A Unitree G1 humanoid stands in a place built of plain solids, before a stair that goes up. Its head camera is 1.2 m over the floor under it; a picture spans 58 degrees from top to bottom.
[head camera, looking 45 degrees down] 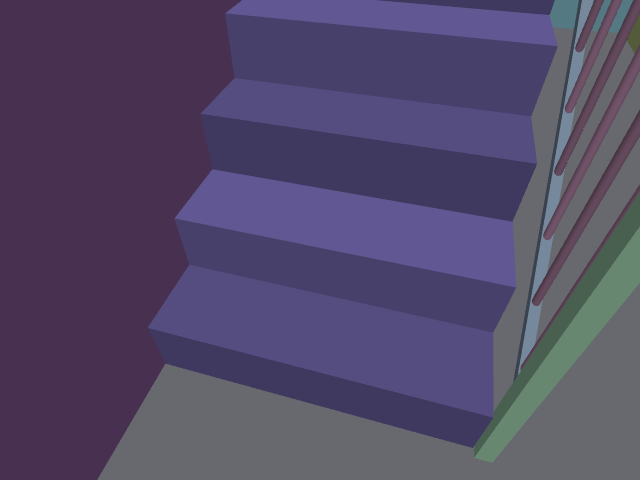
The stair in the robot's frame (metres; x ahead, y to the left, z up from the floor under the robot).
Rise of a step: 0.19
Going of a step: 0.24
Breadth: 0.91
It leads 16 degrees to the right of straight ahead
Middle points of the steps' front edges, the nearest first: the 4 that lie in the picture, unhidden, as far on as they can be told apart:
0.54 0.03 0.19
0.77 -0.03 0.39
1.00 -0.10 0.58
1.24 -0.16 0.78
